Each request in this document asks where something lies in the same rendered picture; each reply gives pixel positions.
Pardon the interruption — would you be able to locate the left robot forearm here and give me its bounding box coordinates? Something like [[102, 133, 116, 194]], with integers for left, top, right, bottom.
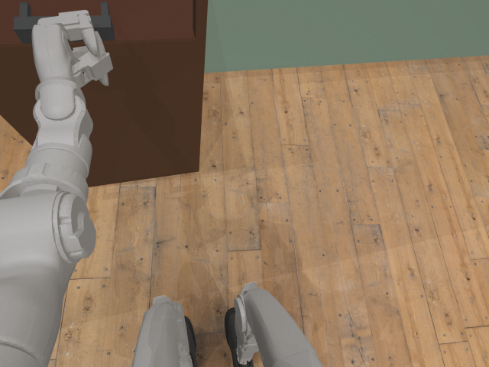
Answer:
[[0, 79, 93, 203]]

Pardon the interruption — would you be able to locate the left robot upper arm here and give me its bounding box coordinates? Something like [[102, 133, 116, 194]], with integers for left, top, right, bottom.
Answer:
[[0, 191, 96, 367]]

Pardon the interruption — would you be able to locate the robot left hand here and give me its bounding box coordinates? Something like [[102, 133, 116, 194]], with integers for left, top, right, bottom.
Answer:
[[31, 10, 113, 88]]

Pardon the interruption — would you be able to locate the handle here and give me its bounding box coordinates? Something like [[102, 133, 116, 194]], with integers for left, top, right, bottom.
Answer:
[[13, 2, 115, 44]]

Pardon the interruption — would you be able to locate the drawer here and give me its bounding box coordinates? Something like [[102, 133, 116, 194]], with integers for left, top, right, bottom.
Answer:
[[0, 0, 193, 44]]

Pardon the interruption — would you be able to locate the cabinet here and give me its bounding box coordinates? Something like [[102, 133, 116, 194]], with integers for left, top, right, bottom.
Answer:
[[0, 0, 208, 187]]

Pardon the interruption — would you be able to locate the left robot shin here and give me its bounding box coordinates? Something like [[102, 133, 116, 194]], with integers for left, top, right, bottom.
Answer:
[[142, 295, 193, 367]]

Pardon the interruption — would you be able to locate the robot right foot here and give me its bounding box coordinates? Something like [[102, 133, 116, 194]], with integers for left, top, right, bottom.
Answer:
[[225, 307, 254, 367]]

